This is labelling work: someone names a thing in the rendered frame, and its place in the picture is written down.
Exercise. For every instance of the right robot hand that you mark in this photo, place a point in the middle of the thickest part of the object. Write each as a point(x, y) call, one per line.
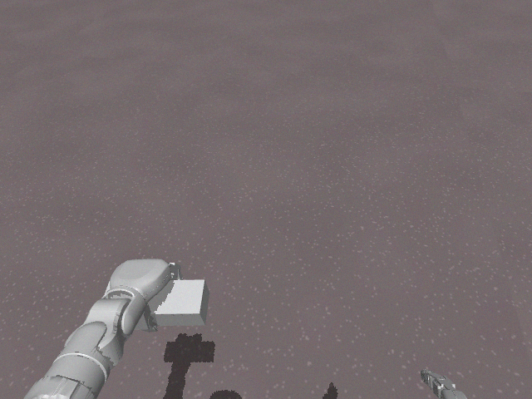
point(442, 386)

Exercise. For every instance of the left robot hand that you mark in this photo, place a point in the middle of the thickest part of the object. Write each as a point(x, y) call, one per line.
point(148, 277)

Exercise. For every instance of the left robot arm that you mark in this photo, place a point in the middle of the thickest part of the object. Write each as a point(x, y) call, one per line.
point(83, 366)

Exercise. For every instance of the carton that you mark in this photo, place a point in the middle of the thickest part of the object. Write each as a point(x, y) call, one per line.
point(180, 303)

